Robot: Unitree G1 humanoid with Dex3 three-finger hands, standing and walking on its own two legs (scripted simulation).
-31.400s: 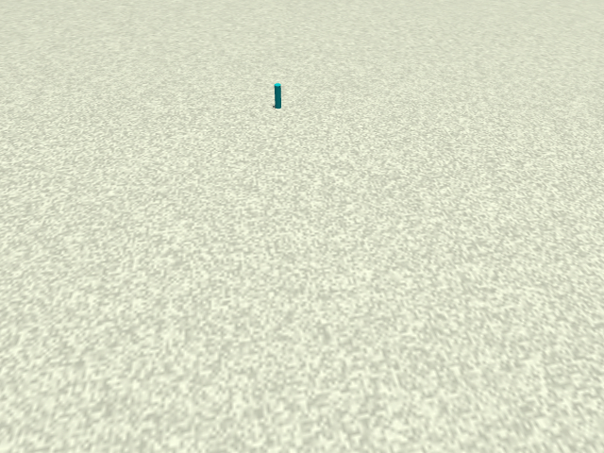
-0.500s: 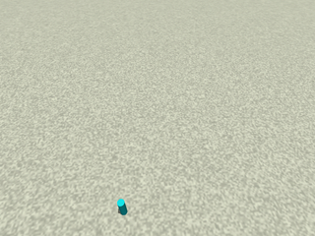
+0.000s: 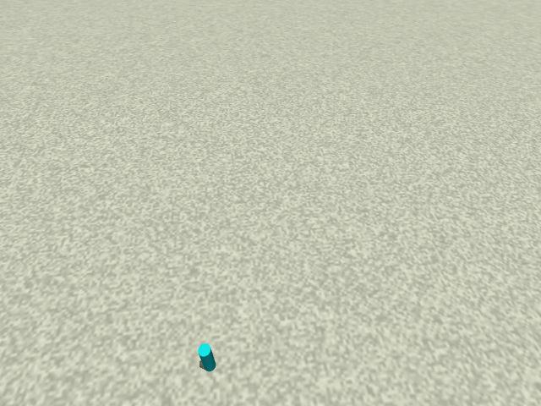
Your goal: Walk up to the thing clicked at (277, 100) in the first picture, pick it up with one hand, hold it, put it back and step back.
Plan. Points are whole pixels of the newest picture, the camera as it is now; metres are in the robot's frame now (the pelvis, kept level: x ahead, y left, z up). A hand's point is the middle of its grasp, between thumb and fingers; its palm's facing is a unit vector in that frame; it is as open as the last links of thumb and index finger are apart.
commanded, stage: step back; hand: left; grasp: from the side
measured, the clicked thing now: (207, 358) +0.43 +0.21 -0.71
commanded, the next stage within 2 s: none
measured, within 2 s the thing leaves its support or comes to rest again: neither
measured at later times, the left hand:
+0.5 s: hand out of the picture +0.05 +0.30 -0.18, palm faces -0.07 -0.93 -0.37, open 7.4 cm
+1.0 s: hand out of the picture -0.07 +0.29 -0.16, palm faces -0.01 -0.91 -0.41, open 7.4 cm
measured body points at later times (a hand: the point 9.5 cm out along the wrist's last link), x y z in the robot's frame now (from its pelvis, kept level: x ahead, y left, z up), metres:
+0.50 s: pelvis -0.08 +0.04 -0.02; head +0.00 +0.06 +0.42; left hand +0.05 +0.35 -0.15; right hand -0.01 -0.27 -0.13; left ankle -0.04 +0.13 -0.75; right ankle -0.13 -0.10 -0.67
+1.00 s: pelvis -0.20 +0.03 -0.02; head -0.14 +0.02 +0.42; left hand -0.07 +0.33 -0.13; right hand -0.12 -0.30 -0.15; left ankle -0.22 +0.15 -0.73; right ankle -0.16 -0.09 -0.75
